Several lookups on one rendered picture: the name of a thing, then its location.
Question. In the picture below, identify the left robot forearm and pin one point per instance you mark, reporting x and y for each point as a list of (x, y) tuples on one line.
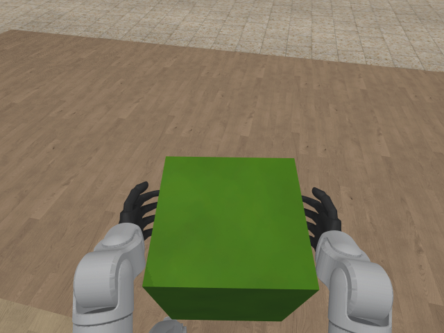
[(103, 298)]

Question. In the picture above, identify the carton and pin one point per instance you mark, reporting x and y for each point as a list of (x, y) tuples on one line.
[(230, 240)]

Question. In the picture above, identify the robot left hand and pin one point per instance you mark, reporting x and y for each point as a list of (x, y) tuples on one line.
[(133, 210)]

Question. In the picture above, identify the robot right hand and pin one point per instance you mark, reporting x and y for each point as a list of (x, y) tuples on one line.
[(326, 219)]

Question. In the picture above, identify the right robot forearm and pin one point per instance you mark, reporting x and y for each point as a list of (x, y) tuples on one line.
[(361, 293)]

